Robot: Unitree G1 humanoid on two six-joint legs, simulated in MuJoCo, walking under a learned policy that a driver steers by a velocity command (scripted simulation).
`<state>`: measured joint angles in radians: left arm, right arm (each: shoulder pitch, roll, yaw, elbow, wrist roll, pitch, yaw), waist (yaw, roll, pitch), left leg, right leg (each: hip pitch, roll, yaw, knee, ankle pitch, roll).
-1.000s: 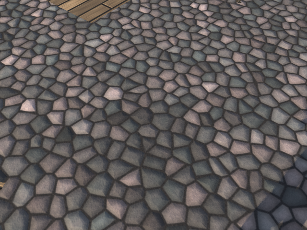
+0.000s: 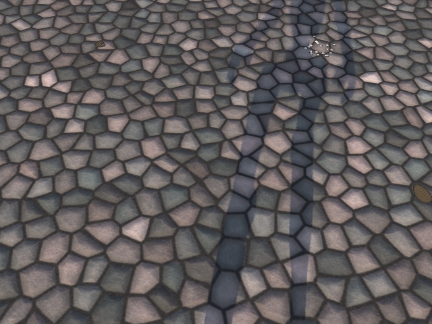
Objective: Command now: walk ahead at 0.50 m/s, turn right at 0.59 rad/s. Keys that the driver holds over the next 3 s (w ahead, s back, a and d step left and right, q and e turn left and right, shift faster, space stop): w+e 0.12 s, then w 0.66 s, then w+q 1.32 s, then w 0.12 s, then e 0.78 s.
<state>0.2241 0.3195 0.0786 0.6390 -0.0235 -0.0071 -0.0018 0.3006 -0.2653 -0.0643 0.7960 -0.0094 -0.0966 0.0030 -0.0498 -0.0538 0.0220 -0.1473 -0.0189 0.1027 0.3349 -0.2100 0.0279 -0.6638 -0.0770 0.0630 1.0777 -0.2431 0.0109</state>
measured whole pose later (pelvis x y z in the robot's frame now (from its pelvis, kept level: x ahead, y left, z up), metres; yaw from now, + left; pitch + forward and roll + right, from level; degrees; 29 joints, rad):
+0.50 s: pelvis +0.27 -0.08 +0.00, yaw -11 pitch +1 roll -1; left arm 0.32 0.26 0.06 0.71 0.00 -0.06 -0.02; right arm 0.16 -0.32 -0.05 0.79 0.01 -0.08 0.01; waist 0.03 0.04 0.03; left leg -0.63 0.13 -0.03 1.03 -0.23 -0.03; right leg -0.18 0.07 -0.02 0.33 -0.17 -0.08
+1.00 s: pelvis +0.56 -0.06 +0.00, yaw -7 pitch +1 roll +0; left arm 0.20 0.30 0.05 0.73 0.01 -0.08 0.01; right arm 0.31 -0.27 -0.04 0.83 0.00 -0.07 0.03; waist -0.04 -0.03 0.03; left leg -0.24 -0.07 -0.02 0.37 -0.15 0.08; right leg -0.57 -0.08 0.05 1.00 -0.27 0.01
